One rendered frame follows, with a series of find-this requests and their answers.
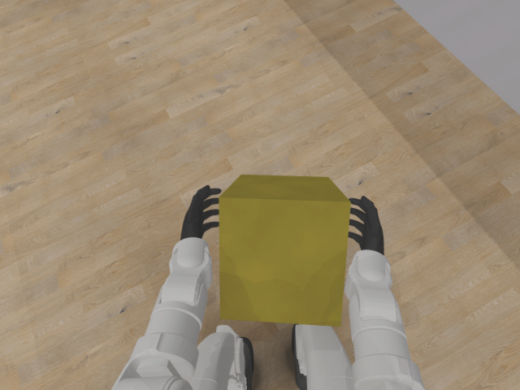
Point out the robot left thigh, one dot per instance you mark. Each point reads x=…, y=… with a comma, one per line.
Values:
x=220, y=356

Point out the carton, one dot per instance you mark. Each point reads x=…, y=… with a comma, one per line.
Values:
x=282, y=250

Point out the robot left hand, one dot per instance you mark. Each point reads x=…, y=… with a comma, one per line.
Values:
x=193, y=221

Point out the robot left forearm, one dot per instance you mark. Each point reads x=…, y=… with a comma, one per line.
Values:
x=169, y=346

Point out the robot right thigh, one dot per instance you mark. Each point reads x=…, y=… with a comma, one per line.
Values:
x=327, y=364

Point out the robot thigh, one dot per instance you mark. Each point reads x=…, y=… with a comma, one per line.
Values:
x=220, y=356
x=327, y=364

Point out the robot right forearm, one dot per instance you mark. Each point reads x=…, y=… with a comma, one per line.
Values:
x=382, y=356

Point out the robot right hand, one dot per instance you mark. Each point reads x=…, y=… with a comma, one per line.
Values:
x=372, y=233

